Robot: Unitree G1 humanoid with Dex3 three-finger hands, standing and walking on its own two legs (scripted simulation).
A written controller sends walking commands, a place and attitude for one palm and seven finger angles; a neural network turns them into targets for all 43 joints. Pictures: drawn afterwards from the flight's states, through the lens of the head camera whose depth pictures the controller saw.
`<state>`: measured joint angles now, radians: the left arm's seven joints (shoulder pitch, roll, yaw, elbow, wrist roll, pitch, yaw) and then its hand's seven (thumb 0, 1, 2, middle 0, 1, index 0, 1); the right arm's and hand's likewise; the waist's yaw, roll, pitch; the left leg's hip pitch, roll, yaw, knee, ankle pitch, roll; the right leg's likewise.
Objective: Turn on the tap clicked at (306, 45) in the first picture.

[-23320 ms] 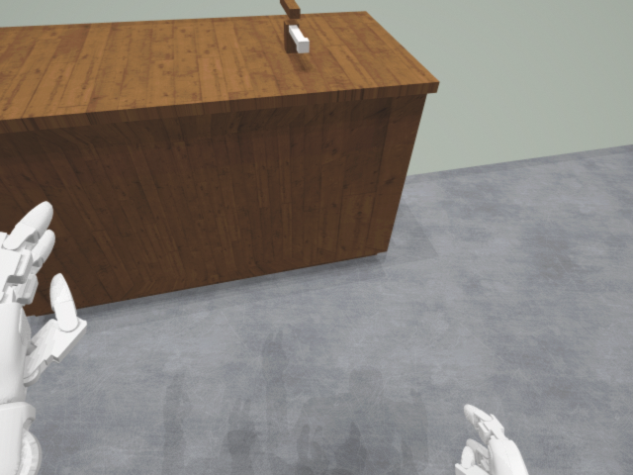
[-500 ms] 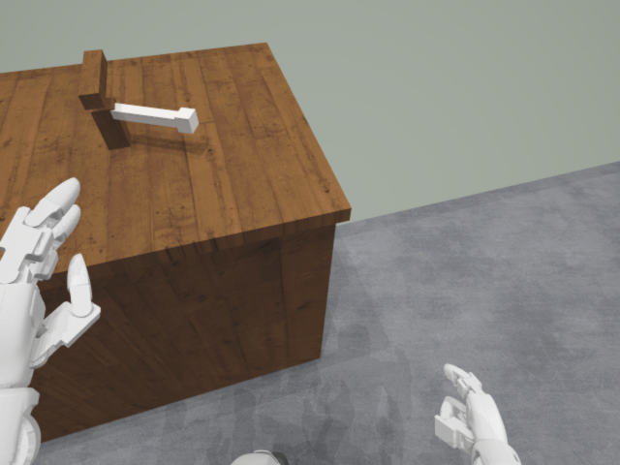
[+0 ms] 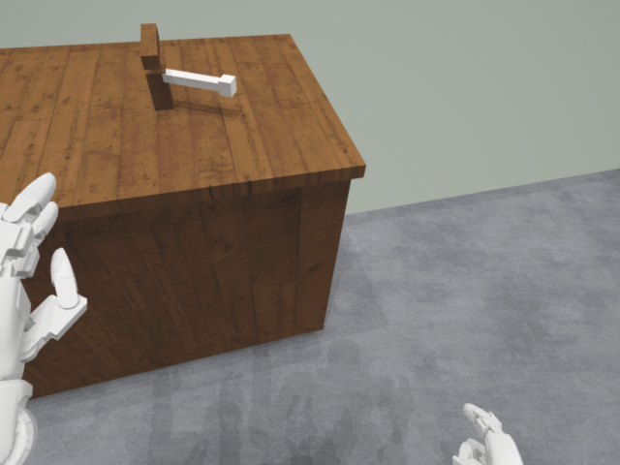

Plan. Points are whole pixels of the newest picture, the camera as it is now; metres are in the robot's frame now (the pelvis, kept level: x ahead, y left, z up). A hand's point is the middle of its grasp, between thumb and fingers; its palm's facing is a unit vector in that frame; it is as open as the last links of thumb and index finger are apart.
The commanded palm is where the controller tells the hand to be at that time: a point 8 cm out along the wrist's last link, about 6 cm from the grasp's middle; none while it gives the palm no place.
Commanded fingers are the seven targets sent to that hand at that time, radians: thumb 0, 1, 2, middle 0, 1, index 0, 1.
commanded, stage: stop stepping back and stand still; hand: left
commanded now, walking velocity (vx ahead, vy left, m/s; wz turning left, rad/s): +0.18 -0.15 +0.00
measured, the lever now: (227, 85) +0.72 +0.20 +0.11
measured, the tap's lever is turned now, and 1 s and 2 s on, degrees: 62 62 62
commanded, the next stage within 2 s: stand and check the lever's angle in 0.80 s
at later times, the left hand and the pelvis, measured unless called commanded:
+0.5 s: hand (23, 416) +0.13 +0.22 +0.18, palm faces +0.43 -0.84 -0.32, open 7.4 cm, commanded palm +0.07 +0.27 +0.18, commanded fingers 0.00 0.90 0.90 -0.20 -0.30 -0.20 -0.30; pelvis -0.08 -0.01 +0.00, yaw +2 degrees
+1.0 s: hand (12, 416) +0.13 +0.24 +0.17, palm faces +0.43 -0.82 -0.37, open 7.4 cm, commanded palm +0.08 +0.28 +0.18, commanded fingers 0.00 0.90 0.90 -0.20 -0.30 -0.20 -0.30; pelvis -0.07 -0.01 +0.01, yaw +2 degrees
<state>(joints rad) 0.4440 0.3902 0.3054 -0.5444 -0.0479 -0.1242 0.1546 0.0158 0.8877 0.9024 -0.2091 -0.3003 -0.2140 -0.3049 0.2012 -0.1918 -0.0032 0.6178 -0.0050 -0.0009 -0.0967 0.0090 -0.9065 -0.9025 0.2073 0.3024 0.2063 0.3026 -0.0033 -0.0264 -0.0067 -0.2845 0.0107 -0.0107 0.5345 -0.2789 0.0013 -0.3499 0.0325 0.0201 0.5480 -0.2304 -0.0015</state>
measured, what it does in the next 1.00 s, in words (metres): steps on the spot: right foot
